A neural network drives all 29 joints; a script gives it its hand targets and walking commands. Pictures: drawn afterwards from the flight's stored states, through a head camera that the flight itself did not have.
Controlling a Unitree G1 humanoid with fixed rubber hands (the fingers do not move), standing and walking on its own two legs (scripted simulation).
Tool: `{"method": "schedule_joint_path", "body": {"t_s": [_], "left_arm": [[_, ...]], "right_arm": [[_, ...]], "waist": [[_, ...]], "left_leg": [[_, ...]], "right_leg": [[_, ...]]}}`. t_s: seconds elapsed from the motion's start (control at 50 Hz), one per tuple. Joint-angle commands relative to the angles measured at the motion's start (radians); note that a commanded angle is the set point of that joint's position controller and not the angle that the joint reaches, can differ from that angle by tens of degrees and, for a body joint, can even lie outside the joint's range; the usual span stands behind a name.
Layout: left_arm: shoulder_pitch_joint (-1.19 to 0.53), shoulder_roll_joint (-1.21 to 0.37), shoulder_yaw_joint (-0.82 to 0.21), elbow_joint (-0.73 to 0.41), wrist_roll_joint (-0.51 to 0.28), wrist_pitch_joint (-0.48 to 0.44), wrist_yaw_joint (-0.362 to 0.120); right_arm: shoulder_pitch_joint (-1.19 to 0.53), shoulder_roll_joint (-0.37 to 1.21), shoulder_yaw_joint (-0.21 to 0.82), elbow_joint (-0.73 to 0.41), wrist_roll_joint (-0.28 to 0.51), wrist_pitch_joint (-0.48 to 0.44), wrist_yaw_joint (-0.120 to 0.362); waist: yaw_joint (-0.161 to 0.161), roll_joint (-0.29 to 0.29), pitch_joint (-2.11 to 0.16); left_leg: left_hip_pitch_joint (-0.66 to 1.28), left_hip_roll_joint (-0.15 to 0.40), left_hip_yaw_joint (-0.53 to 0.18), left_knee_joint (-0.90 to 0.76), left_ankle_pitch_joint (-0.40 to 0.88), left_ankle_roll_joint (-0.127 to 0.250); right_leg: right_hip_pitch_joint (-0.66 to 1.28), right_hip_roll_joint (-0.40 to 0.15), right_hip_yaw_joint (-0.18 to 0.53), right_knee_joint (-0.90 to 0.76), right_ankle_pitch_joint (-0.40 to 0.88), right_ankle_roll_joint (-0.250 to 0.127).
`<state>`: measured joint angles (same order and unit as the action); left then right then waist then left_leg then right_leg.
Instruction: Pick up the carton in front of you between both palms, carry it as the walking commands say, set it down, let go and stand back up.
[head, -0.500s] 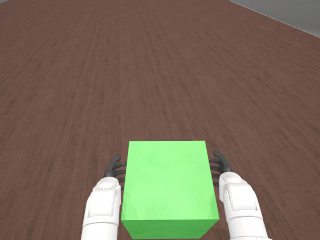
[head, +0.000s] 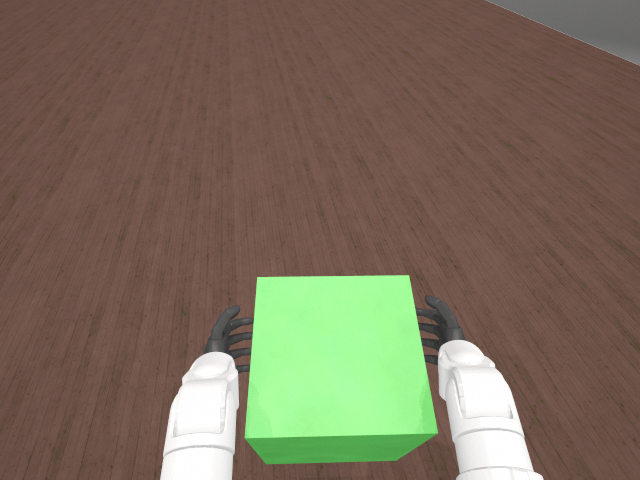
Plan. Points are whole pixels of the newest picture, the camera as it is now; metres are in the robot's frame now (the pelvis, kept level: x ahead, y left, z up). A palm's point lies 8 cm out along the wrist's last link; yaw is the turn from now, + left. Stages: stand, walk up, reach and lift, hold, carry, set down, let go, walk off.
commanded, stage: hold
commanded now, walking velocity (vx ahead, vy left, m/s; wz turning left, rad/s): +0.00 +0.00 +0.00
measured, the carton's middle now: (332, 376) +0.31 +0.01 -0.06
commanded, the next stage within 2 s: set down in 0.70 s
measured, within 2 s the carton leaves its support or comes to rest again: neither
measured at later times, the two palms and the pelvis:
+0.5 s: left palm (226, 351) +0.29 +0.14 +0.05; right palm (466, 364) +0.27 -0.15 +0.05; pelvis -0.01 +0.02 +0.00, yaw -6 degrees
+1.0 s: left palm (236, 336) +0.34 +0.14 +0.02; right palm (451, 344) +0.31 -0.15 +0.03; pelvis +0.00 +0.02 +0.00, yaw -6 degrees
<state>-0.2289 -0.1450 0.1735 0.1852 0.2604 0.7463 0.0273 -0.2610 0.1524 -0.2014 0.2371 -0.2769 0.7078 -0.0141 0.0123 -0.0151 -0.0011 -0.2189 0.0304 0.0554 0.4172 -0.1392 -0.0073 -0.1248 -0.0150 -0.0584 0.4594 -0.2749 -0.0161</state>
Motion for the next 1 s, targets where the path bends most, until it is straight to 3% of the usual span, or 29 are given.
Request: {"method": "schedule_joint_path", "body": {"t_s": [0.0, 0.12, 0.26, 0.5, 0.74, 0.84, 0.92, 0.98], "left_arm": [[-0.493, -0.929, -0.538, -0.094, -0.261, -0.058, -0.253], [-0.504, -0.937, -0.479, -0.014, -0.218, -0.061, -0.253], [-0.565, -0.97, -0.452, 0.06, -0.21, -0.059, -0.279], [-0.614, -0.985, -0.448, 0.091, -0.22, -0.058, -0.29], [-0.606, -0.974, -0.444, 0.083, -0.223, -0.056, -0.278], [-0.686, -0.929, -0.338, 0.195, -0.163, -0.093, -0.282], [-0.772, -0.843, -0.179, 0.327, -0.059, -0.168, -0.283], [-0.775, -0.756, -0.063, 0.395, 0.03, -0.244, -0.276]], "right_arm": [[-0.398, 0.922, 0.488, -0.042, 0.226, -0.039, 0.235], [-0.482, 0.934, 0.476, 0.024, 0.238, -0.044, 0.265], [-0.538, 0.947, 0.439, 0.089, 0.225, -0.051, 0.286], [-0.572, 0.961, 0.411, 0.123, 0.214, -0.052, 0.296], [-0.557, 0.955, 0.406, 0.107, 0.213, -0.044, 0.282], [-0.635, 0.96, 0.32, 0.206, 0.161, -0.073, 0.267], [-0.707, 0.948, 0.179, 0.334, 0.075, -0.138, 0.239], [-0.706, 0.899, 0.068, 0.389, -0.006, -0.207, 0.201]], "waist": [[-0.024, -0.023, -0.278], [0.007, -0.01, -0.19], [-0.005, 0.003, -0.155], [-0.015, 0.025, -0.18], [-0.013, 0.026, -0.214], [-0.002, 0.007, -0.162], [0.008, -0.01, -0.111], [0.014, -0.009, -0.115]], "left_leg": [[0.28, -0.122, -0.118, -0.008, 0.263, 0.015], [0.309, -0.122, -0.113, -0.033, 0.085, 0.024], [0.337, -0.113, -0.112, -0.044, -0.012, 0.015], [0.352, -0.087, -0.132, -0.076, -0.042, 0.005], [0.373, -0.087, -0.137, -0.065, 0.107, 0.002], [0.312, -0.097, -0.126, -0.041, 0.03, 0.013], [0.209, -0.104, -0.114, 0.02, -0.021, 0.027], [0.101, -0.116, -0.099, 0.077, 0.023, 0.036]], "right_leg": [[0.041, 0.084, 0.17, -0.117, 0.369, -0.002], [-0.059, 0.07, 0.163, -0.155, 0.145, -0.006], [-0.124, 0.066, 0.154, -0.174, 0.014, -0.021], [-0.121, 0.089, 0.142, -0.156, 0.004, -0.022], [-0.092, 0.1, 0.145, -0.146, 0.104, -0.011], [-0.137, 0.097, 0.145, -0.124, 0.053, -0.004], [-0.221, 0.098, 0.146, -0.073, 0.009, -0.001], [-0.275, 0.107, 0.141, -0.018, 0.054, 0.007]]}}
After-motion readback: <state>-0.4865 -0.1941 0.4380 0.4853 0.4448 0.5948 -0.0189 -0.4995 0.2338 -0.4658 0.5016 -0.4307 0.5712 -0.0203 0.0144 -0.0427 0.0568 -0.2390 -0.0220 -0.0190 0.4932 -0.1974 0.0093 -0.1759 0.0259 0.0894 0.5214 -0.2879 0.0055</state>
